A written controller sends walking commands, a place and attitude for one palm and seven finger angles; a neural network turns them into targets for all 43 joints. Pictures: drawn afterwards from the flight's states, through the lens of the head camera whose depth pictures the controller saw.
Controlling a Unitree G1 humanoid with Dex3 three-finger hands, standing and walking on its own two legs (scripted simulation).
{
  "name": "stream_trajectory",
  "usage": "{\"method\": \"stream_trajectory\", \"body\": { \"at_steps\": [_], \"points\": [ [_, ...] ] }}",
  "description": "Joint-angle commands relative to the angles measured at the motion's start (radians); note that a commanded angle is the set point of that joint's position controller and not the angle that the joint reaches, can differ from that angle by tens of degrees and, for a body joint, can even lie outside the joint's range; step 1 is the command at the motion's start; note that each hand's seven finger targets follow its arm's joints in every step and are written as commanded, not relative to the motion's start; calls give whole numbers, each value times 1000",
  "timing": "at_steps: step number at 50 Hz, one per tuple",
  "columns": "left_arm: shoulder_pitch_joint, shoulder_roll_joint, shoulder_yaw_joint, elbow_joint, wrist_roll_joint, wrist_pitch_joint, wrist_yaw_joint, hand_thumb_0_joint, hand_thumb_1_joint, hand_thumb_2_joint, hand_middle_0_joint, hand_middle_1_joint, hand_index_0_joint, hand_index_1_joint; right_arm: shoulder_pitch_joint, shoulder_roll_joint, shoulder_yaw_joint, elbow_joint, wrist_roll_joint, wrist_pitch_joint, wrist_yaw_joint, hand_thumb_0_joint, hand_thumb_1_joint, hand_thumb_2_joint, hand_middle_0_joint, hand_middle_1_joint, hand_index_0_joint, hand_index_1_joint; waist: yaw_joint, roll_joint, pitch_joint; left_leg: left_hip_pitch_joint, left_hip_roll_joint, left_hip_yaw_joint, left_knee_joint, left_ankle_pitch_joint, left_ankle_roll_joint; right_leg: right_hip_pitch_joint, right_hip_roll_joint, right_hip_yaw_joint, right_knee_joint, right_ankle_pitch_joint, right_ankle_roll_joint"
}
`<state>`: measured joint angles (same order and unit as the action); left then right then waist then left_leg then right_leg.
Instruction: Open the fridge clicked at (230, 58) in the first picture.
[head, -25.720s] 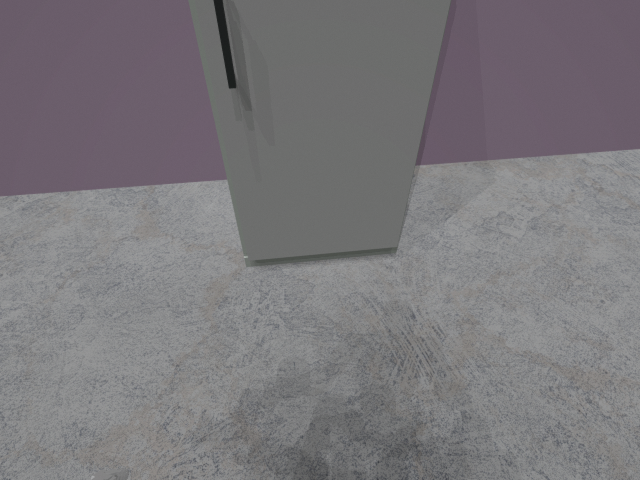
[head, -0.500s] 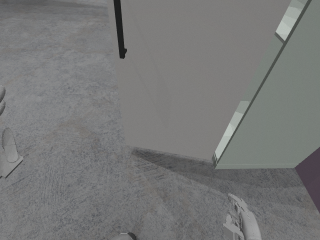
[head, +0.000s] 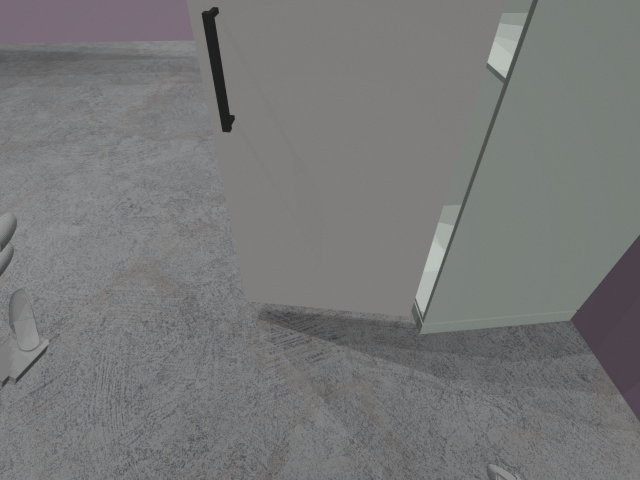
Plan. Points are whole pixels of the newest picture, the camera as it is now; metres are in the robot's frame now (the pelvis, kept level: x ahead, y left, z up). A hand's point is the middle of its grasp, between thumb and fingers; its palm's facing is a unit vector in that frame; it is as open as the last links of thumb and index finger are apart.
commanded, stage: stop stepping back and stand still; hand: left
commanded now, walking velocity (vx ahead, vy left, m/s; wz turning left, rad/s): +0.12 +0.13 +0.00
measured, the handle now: (221, 73) +0.84 +0.25 +0.16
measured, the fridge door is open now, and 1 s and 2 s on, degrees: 78 78 78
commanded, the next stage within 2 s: let the arm hang, fingers relaxed in 1.02 s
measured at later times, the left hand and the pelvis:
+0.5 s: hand (25, 315) +0.23 +0.31 +0.16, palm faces +0.42 -0.79 -0.44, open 7.4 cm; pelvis +0.03 +0.04 +0.00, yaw +0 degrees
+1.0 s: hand (0, 329) +0.22 +0.32 +0.15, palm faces +0.42 -0.79 -0.45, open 7.4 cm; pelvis +0.02 +0.06 +0.00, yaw +1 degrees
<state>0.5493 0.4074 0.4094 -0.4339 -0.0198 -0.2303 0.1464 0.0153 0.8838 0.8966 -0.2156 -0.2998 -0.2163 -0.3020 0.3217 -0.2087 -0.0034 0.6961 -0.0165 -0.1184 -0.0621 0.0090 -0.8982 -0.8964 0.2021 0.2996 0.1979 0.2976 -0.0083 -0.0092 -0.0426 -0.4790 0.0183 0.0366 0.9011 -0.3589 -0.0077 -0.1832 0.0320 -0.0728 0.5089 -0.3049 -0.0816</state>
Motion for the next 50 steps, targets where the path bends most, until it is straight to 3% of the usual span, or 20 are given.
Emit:
{"method": "stream_trajectory", "body": {
  "at_steps": [1, 3, 6, 8, 9, 10, 11, 12, 13, 15, 17, 21, 29, 35, 39, 44, 50],
  "points": [
    [-158, 169, 90, -118, -6, -52, 24, 0, 900, 900, -200, -300, -200, -300, -153, -119, -36, -160, 4, -62, -24, 0, -900, -900, 200, 300, 200, 300, 4, -90, 116, -68, 64, 9, -48, 41, 7, -76, -320, 305, -273, -3, -87],
    [-190, 176, 83, -148, 0, -54, 29, 0, 900, 900, -200, -300, -200, -300, -168, -109, -32, -165, -1, -71, -28, 0, -900, -900, 200, 300, 200, 300, 22, -105, 102, 48, 45, 53, -179, 67, 20, -99, -297, 271, -254, -12, -70],
    [-201, 180, 82, -202, -3, -50, 33, 0, 900, 900, -200, -300, -200, -300, -170, -107, -33, -175, -4, -84, -33, 0, -900, -900, 200, 300, 200, 300, 25, -72, 66, 226, 11, 85, -366, 111, 31, -118, -246, 225, -193, -48, -29],
    [-205, 187, 94, -244, -4, -58, 32, 0, 900, 900, -200, -300, -200, -300, -168, -125, -43, -183, 2, -87, -31, 0, -900, -900, 200, 300, 200, 300, 24, 3, 42, 310, 64, 12, -445, 151, 55, -130, -190, 184, -93, 10, 24],
    [-179, 186, 102, -235, -6, -57, 31, 0, 900, 900, -200, -300, -200, -300, -169, -136, -50, -190, 7, -84, -33, 0, -900, -900, 200, 300, 200, 300, 25, 59, 22, 334, 114, -54, -456, 227, 71, -137, -142, 152, -43, 52, 56],
    [-174, 187, 110, -249, -8, -59, 29, 0, 900, 900, -200, -300, -200, -300, -173, -148, -55, -203, 15, -79, -30, 0, -900, -900, 200, 300, 200, 300, 30, 68, -6, 330, 152, -97, -442, 324, 80, -115, -108, 130, -8, 117, 79],
    [-133, 184, 115, -214, -8, -57, 22, 0, 900, 900, -200, -300, -200, -300, -170, -130, -47, -198, 20, -75, -27, 0, -900, -900, 200, 300, 200, 300, 21, 109, -8, 303, 151, -96, -454, 274, 78, -112, -97, 110, -16, 75, 83],
    [-114, 177, 120, -218, -8, -54, 20, 0, 900, 900, -200, -300, -200, -300, -168, -125, -40, -203, 17, -71, -24, 0, -900, -900, 200, 300, 200, 300, 18, 151, 10, 247, 147, -105, -479, 227, 76, -86, -80, 85, -20, 60, 83],
    [-120, 172, 118, -223, -8, -54, 18, 0, 900, 900, -200, -300, -200, -300, -170, -123, -35, -207, 16, -71, -20, 0, -900, -900, 200, 300, 200, 300, 18, 138, 20, 201, 143, -105, -490, 192, 72, -58, -74, 82, -33, 56, 82],
    [-107, 170, 121, -206, -10, -54, 18, 0, 900, 900, -200, -300, -200, -300, -171, -118, -35, -210, 18, -71, -19, 0, -900, -900, 200, 300, 200, 300, 15, 62, 14, 190, 117, -69, -455, 203, 56, -37, -89, 105, -71, 113, 74],
    [-97, 166, 117, -209, -19, -50, 17, 0, 900, 900, -200, -300, -200, -300, -164, -118, -38, -213, 18, -68, -15, 0, -900, -900, 200, 300, 200, 300, 9, 2, -36, 240, 92, -31, -402, 258, 40, -33, -119, 138, -92, 193, 60],
    [-78, 166, 110, -231, -23, -36, 18, 0, 900, 900, -200, -300, -200, -300, -170, -116, -31, -224, 17, -62, -17, 0, -900, -900, 200, 300, 200, 300, 10, 63, -90, 296, 105, -30, -413, 419, 38, -11, -104, 103, -56, 323, 76],
    [-55, 199, 141, -279, -25, -28, 24, 0, 900, 900, -200, -300, -200, -300, -184, -116, -26, -235, 12, -49, -23, 0, -900, -900, 200, 300, 200, 300, 15, 109, -105, 270, 110, -48, -457, 391, 35, 27, -81, 71, -69, 270, 81],
    [-30, 170, 121, -251, -29, -23, 24, 0, 900, 900, -200, -300, -200, -300, -183, -113, -24, -228, 12, -45, -23, 0, -900, -900, 200, 300, 200, 300, 9, 103, -74, 247, 106, -49, -476, 316, 27, 9, -77, 68, -97, 217, 82],
    [-42, 182, 129, -261, -27, -21, 26, 0, 900, 900, -200, -300, -200, -300, -190, -123, -28, -229, 11, -49, -26, 0, -900, -900, 200, 300, 200, 300, 12, 116, -72, 238, 105, -62, -509, 217, 28, 7, -72, 63, -109, 161, 80],
    [-39, 181, 127, -235, -25, -19, 28, 0, 900, 900, -200, -300, -200, -300, -193, -122, -28, -226, 11, -50, -31, 0, -900, -900, 200, 300, 200, 300, 12, 89, -49, 219, 96, -62, -528, 129, 26, -4, -73, 66, -136, 114, 79],
    [-73, 160, 98, -232, -20, -17, 25, 0, 900, 900, -200, -300, -200, -300, -196, -118, -27, -221, 10, -49, -31, 0, -900, -900, 200, 300, 200, 300, 8, 85, -27, 230, 86, -56, -519, 108, 23, -33, -78, 80, -157, 93, 73]
  ]
}}
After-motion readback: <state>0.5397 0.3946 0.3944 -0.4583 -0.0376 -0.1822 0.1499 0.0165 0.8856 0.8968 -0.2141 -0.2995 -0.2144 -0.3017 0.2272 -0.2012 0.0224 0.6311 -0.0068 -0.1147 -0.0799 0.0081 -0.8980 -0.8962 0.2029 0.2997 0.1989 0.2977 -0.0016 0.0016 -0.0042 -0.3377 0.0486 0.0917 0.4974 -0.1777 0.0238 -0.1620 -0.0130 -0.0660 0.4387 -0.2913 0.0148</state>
